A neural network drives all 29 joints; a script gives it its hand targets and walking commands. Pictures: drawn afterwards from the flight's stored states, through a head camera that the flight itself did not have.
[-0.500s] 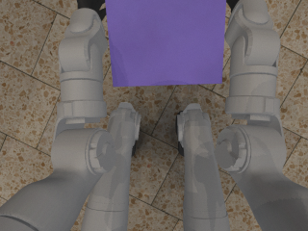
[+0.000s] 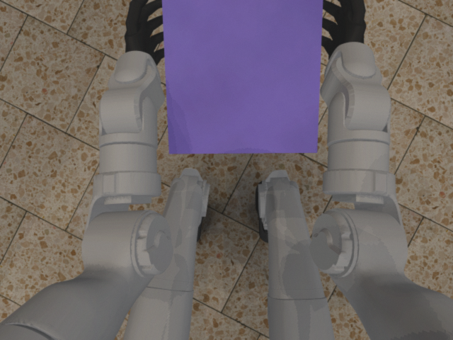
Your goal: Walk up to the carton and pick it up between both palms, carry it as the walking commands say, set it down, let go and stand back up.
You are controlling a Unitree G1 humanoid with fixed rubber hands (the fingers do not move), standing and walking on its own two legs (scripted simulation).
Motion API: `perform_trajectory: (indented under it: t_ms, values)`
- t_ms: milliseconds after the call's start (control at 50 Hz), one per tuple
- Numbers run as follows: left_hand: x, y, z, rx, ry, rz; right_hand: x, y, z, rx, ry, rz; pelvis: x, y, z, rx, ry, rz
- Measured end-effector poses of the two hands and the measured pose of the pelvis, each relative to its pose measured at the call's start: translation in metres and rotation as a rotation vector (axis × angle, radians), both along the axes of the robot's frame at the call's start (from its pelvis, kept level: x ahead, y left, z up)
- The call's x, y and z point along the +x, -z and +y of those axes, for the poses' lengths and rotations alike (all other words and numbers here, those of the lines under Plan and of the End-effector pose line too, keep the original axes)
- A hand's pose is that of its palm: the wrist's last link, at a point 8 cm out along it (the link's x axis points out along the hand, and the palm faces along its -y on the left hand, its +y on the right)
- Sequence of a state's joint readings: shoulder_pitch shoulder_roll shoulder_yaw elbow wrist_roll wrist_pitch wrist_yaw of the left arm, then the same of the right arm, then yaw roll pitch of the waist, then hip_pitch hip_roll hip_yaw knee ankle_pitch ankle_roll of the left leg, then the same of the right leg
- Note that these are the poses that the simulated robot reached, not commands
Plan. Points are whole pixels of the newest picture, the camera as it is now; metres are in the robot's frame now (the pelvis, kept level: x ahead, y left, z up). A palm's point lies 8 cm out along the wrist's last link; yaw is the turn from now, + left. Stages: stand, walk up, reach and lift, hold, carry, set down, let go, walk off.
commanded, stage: reach and lift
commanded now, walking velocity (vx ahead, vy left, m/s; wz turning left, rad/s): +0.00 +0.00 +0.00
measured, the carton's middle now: (241, 61) +0.51 +0.01 -0.11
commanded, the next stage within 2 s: none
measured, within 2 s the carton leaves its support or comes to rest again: neither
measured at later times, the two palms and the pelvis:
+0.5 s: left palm (123, 56) +0.46 +0.14 +0.02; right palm (375, 37) +0.48 -0.13 +0.03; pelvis +0.01 -0.01 +0.06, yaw +0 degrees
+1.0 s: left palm (82, 54) +0.43 +0.15 +0.09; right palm (411, 32) +0.45 -0.13 +0.10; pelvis +0.02 -0.01 +0.12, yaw +1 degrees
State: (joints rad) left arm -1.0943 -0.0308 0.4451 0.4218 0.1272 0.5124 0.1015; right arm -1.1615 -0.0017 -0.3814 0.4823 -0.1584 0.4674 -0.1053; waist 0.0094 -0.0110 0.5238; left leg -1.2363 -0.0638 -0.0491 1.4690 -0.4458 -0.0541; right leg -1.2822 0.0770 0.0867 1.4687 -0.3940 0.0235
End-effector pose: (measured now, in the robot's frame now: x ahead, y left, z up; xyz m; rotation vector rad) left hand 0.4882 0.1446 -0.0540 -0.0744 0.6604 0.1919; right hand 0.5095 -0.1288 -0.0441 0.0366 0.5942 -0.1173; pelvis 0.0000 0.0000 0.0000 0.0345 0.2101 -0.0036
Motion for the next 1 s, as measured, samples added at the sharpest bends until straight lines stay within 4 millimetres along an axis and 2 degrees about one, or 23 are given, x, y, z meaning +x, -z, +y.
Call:
perform_trajectory:
  t_ms: [280, 500, 680, 1000]
  values:
    - [-0.013, -0.042, -0.005, -0.013, -0.004, 0.001, -0.013, -0.044, -0.005, -0.008, 0.001, 0.003, 0.004, -0.034, -0.007, -0.001, 0.003, -0.063]
    - [-0.031, -0.072, -0.004, -0.021, -0.015, 0.008, -0.027, -0.077, -0.003, -0.007, -0.004, 0.011, 0.009, -0.064, -0.011, 0.002, 0.002, -0.115]
    - [-0.038, -0.096, 0.001, -0.026, -0.023, 0.001, -0.031, -0.103, 0.002, -0.007, -0.009, 0.005, 0.013, -0.085, -0.011, -0.008, -0.006, -0.144]
    - [-0.059, -0.144, 0.002, 0.003, -0.006, 0.010, -0.056, -0.145, 0.002, 0.001, -0.006, 0.013, 0.023, -0.123, -0.007, -0.018, -0.014, -0.222]
